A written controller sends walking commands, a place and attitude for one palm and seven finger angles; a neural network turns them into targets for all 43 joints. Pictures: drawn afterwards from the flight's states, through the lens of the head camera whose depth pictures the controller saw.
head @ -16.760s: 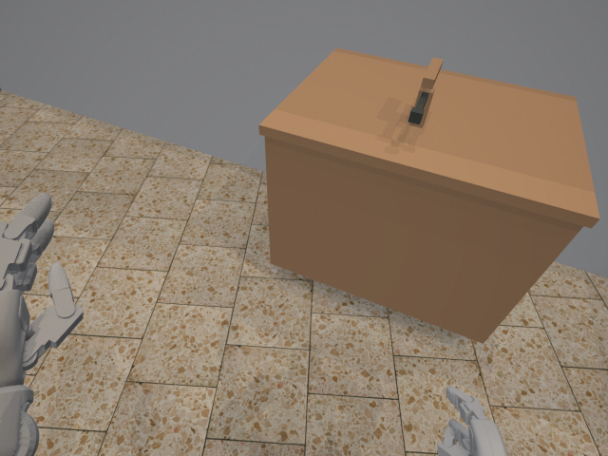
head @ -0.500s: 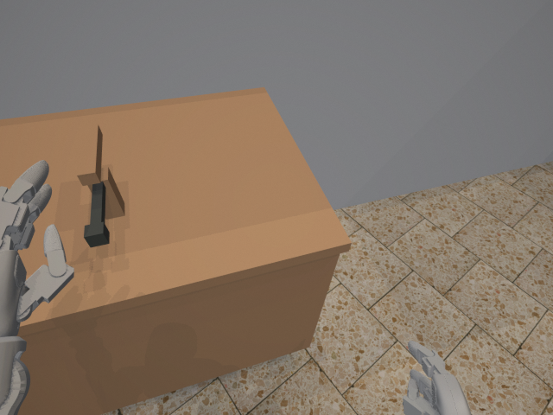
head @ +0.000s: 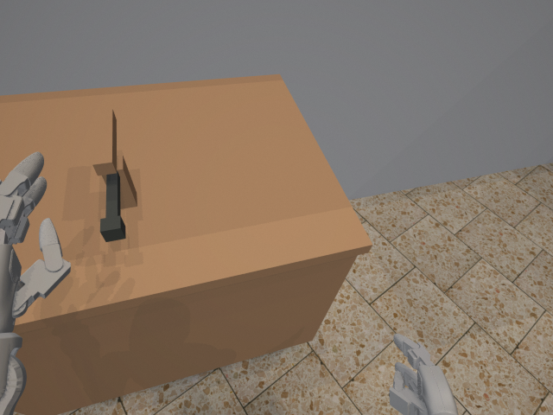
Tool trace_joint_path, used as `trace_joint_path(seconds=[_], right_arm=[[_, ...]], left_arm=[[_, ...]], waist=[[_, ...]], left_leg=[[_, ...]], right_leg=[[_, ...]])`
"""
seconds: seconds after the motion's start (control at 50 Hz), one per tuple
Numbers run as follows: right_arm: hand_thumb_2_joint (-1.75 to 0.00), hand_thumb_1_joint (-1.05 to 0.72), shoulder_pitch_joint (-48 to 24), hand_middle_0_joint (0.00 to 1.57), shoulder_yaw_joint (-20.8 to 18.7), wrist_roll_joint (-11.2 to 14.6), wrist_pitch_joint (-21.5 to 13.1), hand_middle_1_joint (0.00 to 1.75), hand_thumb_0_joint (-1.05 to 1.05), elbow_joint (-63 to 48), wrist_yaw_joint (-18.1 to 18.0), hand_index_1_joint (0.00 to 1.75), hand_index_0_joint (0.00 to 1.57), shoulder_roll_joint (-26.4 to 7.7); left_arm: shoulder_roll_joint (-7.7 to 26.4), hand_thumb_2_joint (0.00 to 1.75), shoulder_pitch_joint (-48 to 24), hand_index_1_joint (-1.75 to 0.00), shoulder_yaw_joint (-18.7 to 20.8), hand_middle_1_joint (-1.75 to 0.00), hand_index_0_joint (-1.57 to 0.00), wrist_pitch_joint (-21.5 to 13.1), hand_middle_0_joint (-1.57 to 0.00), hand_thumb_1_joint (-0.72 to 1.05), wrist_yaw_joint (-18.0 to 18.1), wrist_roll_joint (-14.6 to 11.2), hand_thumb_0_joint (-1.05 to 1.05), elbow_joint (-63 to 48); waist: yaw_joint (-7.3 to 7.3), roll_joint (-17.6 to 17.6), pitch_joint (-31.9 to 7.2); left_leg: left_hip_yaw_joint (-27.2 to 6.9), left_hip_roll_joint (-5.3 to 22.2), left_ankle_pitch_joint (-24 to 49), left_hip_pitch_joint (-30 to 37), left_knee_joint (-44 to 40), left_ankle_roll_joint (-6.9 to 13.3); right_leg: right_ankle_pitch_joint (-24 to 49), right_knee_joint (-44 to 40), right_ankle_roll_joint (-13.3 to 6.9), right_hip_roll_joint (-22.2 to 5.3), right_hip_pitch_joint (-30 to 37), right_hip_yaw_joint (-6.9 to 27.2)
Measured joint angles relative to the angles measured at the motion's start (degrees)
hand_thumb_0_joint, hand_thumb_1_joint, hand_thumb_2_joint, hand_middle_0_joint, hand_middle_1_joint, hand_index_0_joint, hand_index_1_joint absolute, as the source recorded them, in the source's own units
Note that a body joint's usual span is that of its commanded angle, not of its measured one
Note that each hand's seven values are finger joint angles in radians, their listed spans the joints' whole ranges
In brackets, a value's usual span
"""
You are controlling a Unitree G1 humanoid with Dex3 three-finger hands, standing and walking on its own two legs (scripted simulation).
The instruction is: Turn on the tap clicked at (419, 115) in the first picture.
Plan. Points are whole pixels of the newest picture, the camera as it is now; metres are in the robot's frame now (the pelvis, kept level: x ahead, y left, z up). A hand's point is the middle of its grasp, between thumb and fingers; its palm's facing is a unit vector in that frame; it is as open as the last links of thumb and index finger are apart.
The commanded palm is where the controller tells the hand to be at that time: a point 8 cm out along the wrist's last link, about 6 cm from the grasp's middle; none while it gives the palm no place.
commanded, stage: come to a stop and stand still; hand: left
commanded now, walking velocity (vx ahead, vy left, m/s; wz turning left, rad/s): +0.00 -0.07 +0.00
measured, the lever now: (113, 228) +0.34 +0.29 +0.04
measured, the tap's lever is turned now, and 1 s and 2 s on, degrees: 0 0 0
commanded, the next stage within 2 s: look again from close up in 0.84 s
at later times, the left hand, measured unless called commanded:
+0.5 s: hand (107, 294) +0.20 +0.20 +0.15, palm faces +0.29 -0.88 -0.38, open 7.4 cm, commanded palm +0.14 +0.26 +0.18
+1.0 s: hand (95, 283) +0.21 +0.22 +0.15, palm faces +0.37 -0.86 -0.36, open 7.4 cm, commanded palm +0.14 +0.25 +0.18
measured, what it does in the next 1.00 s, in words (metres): stands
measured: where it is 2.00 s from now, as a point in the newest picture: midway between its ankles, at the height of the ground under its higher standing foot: outside the picture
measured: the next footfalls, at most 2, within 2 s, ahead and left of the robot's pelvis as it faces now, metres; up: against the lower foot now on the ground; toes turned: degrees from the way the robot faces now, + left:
none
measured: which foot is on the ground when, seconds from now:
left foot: down 0.00-1.00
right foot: down 0.00-1.00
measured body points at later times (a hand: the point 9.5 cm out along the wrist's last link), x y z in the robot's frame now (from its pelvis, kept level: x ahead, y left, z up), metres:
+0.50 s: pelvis -0.02 -0.02 -0.01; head -0.02 -0.02 +0.44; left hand +0.18 +0.25 +0.17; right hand +0.14 -0.24 -0.09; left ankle -0.04 +0.06 -0.74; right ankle +0.04 -0.14 -0.74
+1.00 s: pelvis -0.02 -0.03 +0.00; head +0.00 -0.01 +0.45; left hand +0.18 +0.26 +0.17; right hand +0.15 -0.26 -0.07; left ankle -0.04 +0.06 -0.74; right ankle +0.04 -0.14 -0.74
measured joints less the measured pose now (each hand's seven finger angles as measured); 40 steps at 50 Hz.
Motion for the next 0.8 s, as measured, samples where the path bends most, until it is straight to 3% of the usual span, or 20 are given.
trace_joint_path(seconds=[0.2, 0.22, 0.24, 0.3, 0.36, 0.4, 0.44, 0.5, 0.6, 0.7, 0.8], right_arm=[[-0.9, -0.9, 0.14, 0.2, -0.14, -0.08, 0.57, 0.3, 0.01, -0.15, 0.09, 0.3, 0.2, 0.41], [-0.9, -0.9, 0.95, 0.2, -0.35, -0.96, -0.37, 0.3, 0.01, -0.74, -0.13, 0.3, 0.2, 0.21], [-0.9, -0.9, 1.42, 0.2, -0.33, -1.01, -1.54, 0.3, 0.01, -0.28, -0.2, 0.3, 0.2, 0.2], [-0.9, -0.91, 0.62, 0.2, 0.21, -0.45, -1.61, 0.3, 0.01, 0.64, 1.22, 0.3, 0.2, 0.72], [-0.9, -0.9, 1.21, 0.2, -0.17, -0.03, -1.71, 0.3, 0.01, -1.08, 2.71, 0.3, 0.2, 0.24], [-0.9, -0.9, 1.73, 0.2, -0.42, 0.35, -1.53, 0.3, 0.01, -1.63, 3.06, 0.3, 0.2, -0.49], [-0.9, -0.9, 1.96, 0.2, -0.38, 0.49, -1.15, 0.3, 0.01, -1.18, 2.64, 0.3, 0.2, -0.89], [-0.9, -0.9, 2.03, 0.2, 0.06, 0.46, -0.01, 0.3, 0.01, 0.04, 0.93, 0.3, 0.2, -0.42], [-0.9, -0.9, 3.52, 0.2, -0.03, 0.12, -0.15, 0.3, 0.01, 0.16, -1.35, 0.3, 0.2, -0.73], [-0.9, -0.91, 4.45, 0.2, -0.84, -0.01, -2.54, 0.3, 0.02, 1.05, -1.44, 0.3, 0.2, -2.59], [-0.9, -0.91, 4.15, 0.2, -1.14, -0.05, -3.22, 0.3, 0.02, 1.71, -1.19, 0.3, 0.2, -3.22]], left_arm=[[0.37, 0.9, -0.43, -0.3, -0.03, -0.3, -0.2, -0.91, -0.21, 0.89, 0.46, 0.3, 0.02, -2.97], [2.32, 0.9, -3.54, -0.3, 0.98, -0.3, -0.21, -0.71, -0.22, 0.89, -0.7, 3.24, 0.02, -2.34], [4.98, 0.9, -8.41, -0.31, 2.34, -0.3, -0.21, -2.52, -0.22, 0.89, -1.81, 4.16, 0.02, 0.62], [7.38, 0.9, -15.63, -0.31, 7.13, -0.3, -0.21, -3.52, -0.22, 0.89, -1.23, 1.67, 0.02, 7.36], [3.66, 0.9, -11.64, -0.3, 7.64, -0.3, -0.2, -2.3, -0.21, 0.9, -0.17, -0.42, 0.02, 6.39], [-0.17, 0.9, -6.39, -0.3, 3.97, -0.3, -0.2, -2.12, -0.2, 0.9, -0.31, -0.73, 0.02, 4.07], [-2.62, 0.9, -2.06, -0.3, -0.59, -0.3, -0.2, -2.25, -0.2, 0.9, -0.99, -0.41, 0.02, 2.71], [-2.73, 0.9, 1.65, -0.3, -3.51, -0.3, -0.2, -2.24, -0.21, 0.9, -1.69, -0.02, 0.02, 3.21], [-0.7, 0.9, 1.05, -0.31, -0.11, -0.3, -0.21, -1.1, -0.22, 0.89, -0.61, 0.23, 0.02, 4.68], [-1.28, 0.9, -2.21, -0.31, 1.85, -0.3, -0.21, -2.25, -0.22, 0.89, 1.19, 0.32, 0.02, 0.93], [-2.79, 0.9, -1.63, -0.3, -0.77, -0.3, -0.2, -3.77, -0.21, 0.89, 1.23, 0.68, 0.02, 0.66]], waist=[[0.04, -0.08, 0.81], [0.61, 0.24, 1.16], [1.24, 0.12, 1.3], [1.63, -0.34, 1.61], [0.55, 1.73, 0.82], [-0.47, 3.92, 0.09], [-1.37, 5.0, -0.46], [-1.98, 3.33, -0.93], [-0.99, 0.57, -0.34], [0.55, 0.64, 0.05], [0.13, 1.96, -2.79]], left_leg=[[-0.45, 0.08, -0.03, 0.23, 0.65, -0.18], [-1.0, 0.32, -0.39, -0.91, 2.16, -0.14], [-1.64, 0.27, -0.73, -2.17, 3.54, -0.12], [-0.97, -0.1, -0.02, -1.96, 3.04, -0.48], [0.66, -0.12, -0.51, -1.37, 3.41, -0.55], [1.06, 0.36, -1.12, -1.39, 4.2, -0.54], [0.85, 0.86, -1.34, -1.74, 4.81, -0.9], [0.76, 0.96, -0.5, -2.0, 4.08, -1.28], [0.22, 1.75, 1.15, -2.35, 2.7, -1.91], [-0.49, 2.29, 1.28, -2.45, 2.99, -2.42], [-0.51, 2.79, 1.25, -2.62, 2.17, -2.48]], right_leg=[[0.11, 0.03, -0.17, 0.0, 0.67, -0.5], [-0.05, 0.65, -0.39, 0.15, 0.18, -1.12], [-0.42, 1.68, -0.59, 0.01, -0.7, -1.8], [-0.97, 4.83, -2.5, -0.3, -2.55, -1.28], [-1.98, 6.38, -2.91, -0.56, -2.92, -1.15], [-1.73, 5.58, -1.11, -0.22, -2.31, -1.0], [-1.14, 4.93, -0.93, 0.22, -2.07, -1.29], [-0.74, 4.87, -1.78, 0.32, -2.63, -1.41], [-0.23, 3.48, -2.65, 1.1, -2.77, -2.02], [1.91, 1.71, -3.17, 1.62, -1.83, -2.68], [2.13, -0.49, -3.1, 2.29, -1.37, -2.52]])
